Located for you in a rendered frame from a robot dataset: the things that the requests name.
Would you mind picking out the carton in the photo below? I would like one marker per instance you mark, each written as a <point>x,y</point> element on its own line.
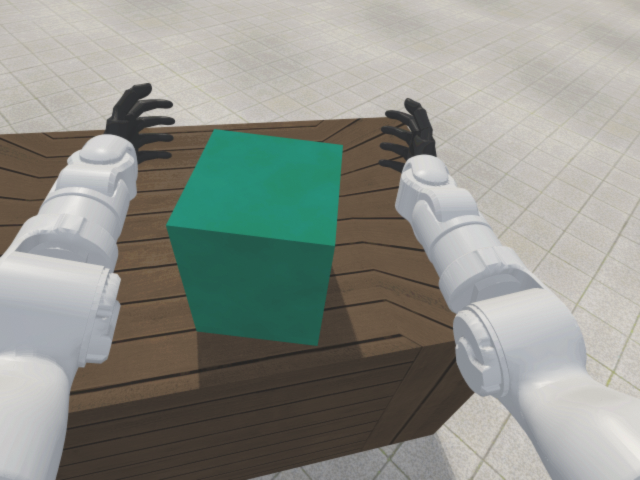
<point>253,234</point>

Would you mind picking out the pedestal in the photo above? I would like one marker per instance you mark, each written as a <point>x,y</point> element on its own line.
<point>171,403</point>

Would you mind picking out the robot left forearm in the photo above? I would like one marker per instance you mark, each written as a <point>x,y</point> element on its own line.
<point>83,215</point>

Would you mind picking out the robot right forearm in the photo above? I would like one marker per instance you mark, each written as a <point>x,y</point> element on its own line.
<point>469,259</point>

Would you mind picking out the right robot upper arm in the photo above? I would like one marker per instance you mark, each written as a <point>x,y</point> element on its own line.
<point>525,350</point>

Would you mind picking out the left robot hand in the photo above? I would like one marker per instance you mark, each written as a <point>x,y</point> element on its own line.
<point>126,123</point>

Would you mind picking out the right robot hand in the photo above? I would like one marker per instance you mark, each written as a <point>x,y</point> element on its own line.
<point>420,139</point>

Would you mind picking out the left robot upper arm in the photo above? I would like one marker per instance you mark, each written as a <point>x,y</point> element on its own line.
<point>55,315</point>

